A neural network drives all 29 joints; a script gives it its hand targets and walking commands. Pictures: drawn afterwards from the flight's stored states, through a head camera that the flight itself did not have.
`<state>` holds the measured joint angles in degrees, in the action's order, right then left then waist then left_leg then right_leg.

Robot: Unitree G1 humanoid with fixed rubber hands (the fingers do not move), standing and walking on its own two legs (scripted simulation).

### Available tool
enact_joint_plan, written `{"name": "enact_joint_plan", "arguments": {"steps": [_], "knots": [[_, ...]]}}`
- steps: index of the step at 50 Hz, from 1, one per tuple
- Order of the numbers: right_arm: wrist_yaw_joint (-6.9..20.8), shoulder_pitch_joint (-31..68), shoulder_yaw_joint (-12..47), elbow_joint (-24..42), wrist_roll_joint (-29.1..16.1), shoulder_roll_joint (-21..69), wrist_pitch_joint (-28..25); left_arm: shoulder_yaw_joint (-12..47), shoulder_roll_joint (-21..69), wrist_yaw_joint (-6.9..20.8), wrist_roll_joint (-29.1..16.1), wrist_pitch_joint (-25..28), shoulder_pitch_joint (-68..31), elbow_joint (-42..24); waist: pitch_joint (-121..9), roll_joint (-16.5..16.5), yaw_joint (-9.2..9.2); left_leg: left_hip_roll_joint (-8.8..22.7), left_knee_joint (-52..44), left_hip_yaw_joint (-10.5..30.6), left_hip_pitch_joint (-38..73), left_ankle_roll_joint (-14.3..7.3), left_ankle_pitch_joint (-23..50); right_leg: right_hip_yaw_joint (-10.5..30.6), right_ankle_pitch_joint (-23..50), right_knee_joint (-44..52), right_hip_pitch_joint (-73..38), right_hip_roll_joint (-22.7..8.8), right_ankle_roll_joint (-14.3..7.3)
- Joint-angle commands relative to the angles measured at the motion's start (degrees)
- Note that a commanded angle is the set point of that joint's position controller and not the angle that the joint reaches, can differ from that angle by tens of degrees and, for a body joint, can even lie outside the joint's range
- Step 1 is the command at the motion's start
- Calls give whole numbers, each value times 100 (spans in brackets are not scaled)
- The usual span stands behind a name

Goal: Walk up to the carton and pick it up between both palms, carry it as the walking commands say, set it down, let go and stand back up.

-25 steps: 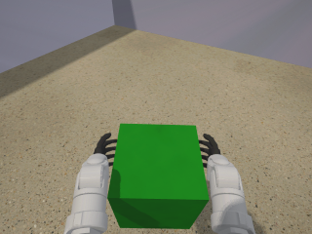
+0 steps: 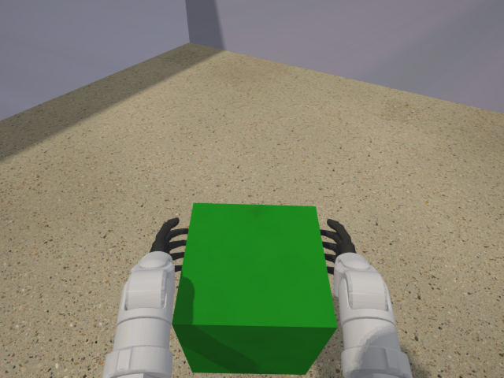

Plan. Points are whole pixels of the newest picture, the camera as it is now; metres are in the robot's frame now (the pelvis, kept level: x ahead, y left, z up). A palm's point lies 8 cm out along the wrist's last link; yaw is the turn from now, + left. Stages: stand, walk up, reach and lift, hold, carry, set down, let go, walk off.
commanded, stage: reach and lift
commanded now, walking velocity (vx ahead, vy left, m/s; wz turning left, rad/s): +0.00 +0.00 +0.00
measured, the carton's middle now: (251, 292) +0.28 +0.00 -0.03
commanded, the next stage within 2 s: hold in 0.20 s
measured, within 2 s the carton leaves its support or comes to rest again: neither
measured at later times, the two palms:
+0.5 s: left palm (160, 268) +0.28 +0.15 +0.05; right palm (347, 270) +0.28 -0.15 +0.05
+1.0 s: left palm (222, 215) +0.36 +0.06 +0.09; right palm (402, 248) +0.30 -0.24 +0.08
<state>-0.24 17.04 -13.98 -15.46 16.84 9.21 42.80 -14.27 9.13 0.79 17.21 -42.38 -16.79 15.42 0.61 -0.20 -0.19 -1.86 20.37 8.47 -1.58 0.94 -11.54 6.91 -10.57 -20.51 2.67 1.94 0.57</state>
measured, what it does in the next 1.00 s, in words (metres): shifts its weight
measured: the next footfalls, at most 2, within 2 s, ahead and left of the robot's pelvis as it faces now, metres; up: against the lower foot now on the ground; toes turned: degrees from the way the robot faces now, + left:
left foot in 1.28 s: +0.33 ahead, +0.01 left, +0.00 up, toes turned -15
right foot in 1.70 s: +0.49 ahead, -0.36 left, +0.00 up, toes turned -52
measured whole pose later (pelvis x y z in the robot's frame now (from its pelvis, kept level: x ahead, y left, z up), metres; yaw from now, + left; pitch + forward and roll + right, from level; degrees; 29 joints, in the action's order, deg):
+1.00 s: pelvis +0.05 -0.03 -0.02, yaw -12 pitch +5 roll -1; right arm -4.6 9.8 -7.7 11.5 7.2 7.7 55.3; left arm -6.9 8.0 -4.9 6.2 -54.9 -10.6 -10.1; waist -9.6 -2.3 -1.1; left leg 8.2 39.0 -5.6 -15.8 3.7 -25.0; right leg -6.8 -13.8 -30.9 21.1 0.8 -2.3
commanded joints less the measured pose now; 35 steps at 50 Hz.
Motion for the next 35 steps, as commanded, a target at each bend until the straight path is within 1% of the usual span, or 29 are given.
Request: {"name": "enact_joint_plan", "arguments": {"steps": [1,7,14,25,32,33,34,35], "knots": [[1339,2676,3176,164,-1553,5481,-138,3151,5254,1318,-1531,142,-2790,-150,-1308,24,17,-340,-309,-397,15,-17,1012,-358,1148,215,-505,301,93],[1345,2513,3260,319,-1616,5468,-100,3219,5282,1297,-1576,110,-2591,-273,-1271,15,32,-332,-320,-364,11,-31,1063,-351,1204,215,-535,304,95],[1366,2461,3297,398,-1659,5452,-67,3248,5308,1284,-1599,85,-2510,-342,-1176,-1,45,-319,-329,-341,-68,-50,903,-348,1017,225,-507,302,81],[1400,2696,3202,227,-1636,5460,-69,3153,5335,1311,-1563,91,-2752,-175,-1029,2,31,-299,-326,-358,-252,-72,390,-351,451,226,-384,277,53],[1407,2822,3129,103,-1594,5463,-91,3095,5352,1332,-1536,104,-2909,-56,-1026,1,19,-288,-317,-381,-283,-70,264,-359,294,215,-341,266,39],[1413,2787,3323,126,-1625,5369,-109,3318,5249,1360,-1704,121,-2949,42,-962,291,-24,547,377,-306,-1125,-68,-1133,281,-1275,201,1122,-922,-86],[1405,2949,3468,278,-1728,5407,-106,3334,5256,1320,-1761,144,-2928,-93,-1142,335,-60,558,448,-210,-851,-121,-1814,607,-2145,416,1440,-854,-226],[1374,3052,3549,398,-1779,5388,-79,3374,5224,1279,-1786,111,-2998,-195,-1200,287,-64,577,525,-243,-930,-163,-2306,624,-2797,378,1759,-797,-297]]}}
